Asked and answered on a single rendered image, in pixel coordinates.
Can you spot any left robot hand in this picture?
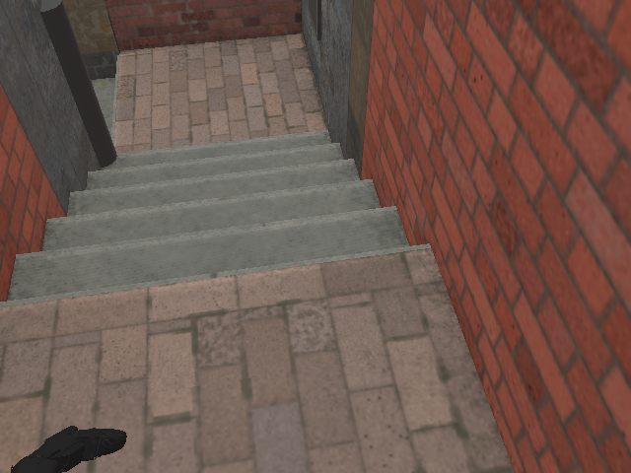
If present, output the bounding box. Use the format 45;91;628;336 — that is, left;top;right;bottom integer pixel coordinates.
11;426;127;473

